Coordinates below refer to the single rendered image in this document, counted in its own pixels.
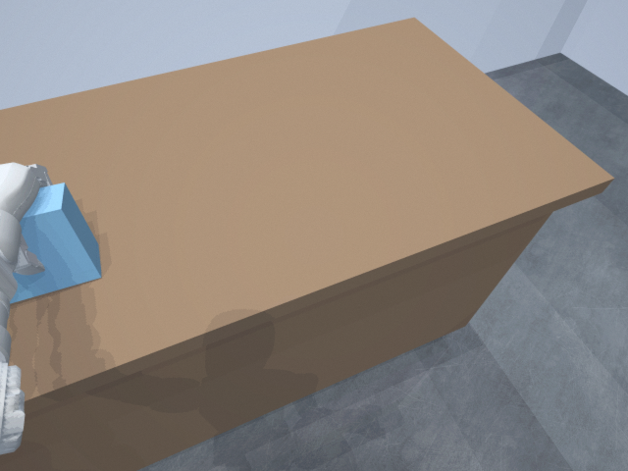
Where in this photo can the sponge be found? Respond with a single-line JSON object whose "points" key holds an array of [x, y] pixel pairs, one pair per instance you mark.
{"points": [[57, 233]]}

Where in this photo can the left robot forearm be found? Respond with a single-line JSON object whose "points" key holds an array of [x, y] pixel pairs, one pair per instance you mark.
{"points": [[10, 237]]}

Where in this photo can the left robot upper arm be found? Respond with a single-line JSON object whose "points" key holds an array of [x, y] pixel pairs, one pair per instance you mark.
{"points": [[12, 403]]}

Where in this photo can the robot left hand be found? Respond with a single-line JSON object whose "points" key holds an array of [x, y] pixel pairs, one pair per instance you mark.
{"points": [[19, 186]]}

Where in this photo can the table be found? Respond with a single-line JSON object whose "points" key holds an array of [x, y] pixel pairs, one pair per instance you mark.
{"points": [[269, 225]]}

